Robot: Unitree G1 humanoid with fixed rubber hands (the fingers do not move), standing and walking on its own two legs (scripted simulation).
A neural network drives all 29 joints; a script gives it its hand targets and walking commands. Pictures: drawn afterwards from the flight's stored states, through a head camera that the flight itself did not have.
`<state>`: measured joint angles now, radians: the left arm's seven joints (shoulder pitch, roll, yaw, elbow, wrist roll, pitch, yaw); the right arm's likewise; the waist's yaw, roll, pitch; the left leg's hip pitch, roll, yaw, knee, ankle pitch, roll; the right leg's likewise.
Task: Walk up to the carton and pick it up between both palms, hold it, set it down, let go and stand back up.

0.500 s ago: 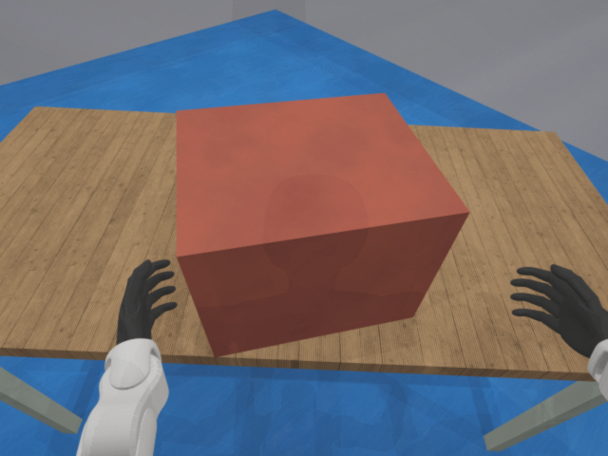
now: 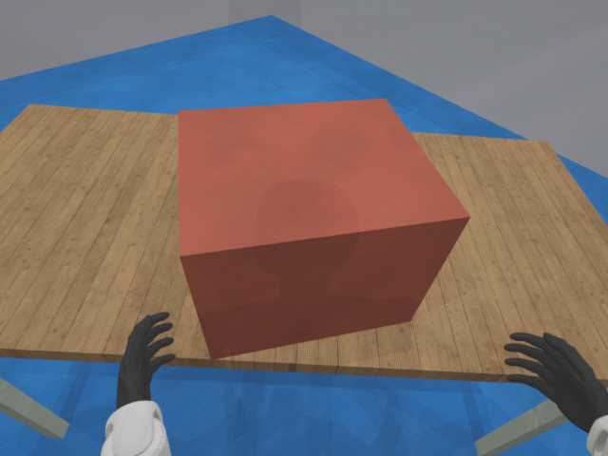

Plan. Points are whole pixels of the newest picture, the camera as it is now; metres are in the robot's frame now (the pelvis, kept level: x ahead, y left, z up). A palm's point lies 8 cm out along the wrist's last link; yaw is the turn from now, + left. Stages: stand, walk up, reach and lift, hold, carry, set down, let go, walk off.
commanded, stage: set down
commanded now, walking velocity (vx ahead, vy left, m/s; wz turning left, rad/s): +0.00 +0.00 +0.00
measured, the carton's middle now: (302, 223) +0.45 +0.02 +0.06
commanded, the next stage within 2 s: let go in 1.12 s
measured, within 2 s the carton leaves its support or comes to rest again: neither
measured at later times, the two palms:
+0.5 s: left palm (132, 410) +0.20 +0.21 -0.01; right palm (525, 439) +0.19 -0.27 -0.02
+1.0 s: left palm (121, 407) +0.20 +0.22 +0.00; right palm out of the picture +0.17 -0.22 -0.06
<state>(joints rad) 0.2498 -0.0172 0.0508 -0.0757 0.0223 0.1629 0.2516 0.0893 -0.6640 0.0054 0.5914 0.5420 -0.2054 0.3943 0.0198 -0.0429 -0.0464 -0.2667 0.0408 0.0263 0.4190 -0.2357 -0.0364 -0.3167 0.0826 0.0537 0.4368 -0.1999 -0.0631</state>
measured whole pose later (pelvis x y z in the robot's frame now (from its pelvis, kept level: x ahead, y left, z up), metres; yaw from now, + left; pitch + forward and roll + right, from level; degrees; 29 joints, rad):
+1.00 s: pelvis -0.01 +0.02 +0.01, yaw +1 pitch -5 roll +0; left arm 0.14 0.09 -0.03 0.24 0.02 0.16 0.05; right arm 0.18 -0.29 -0.04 0.64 0.06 -0.03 0.15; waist 0.06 0.01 0.05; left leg -0.04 0.00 0.03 0.34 -0.22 0.00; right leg -0.08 0.04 0.05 0.36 -0.19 -0.03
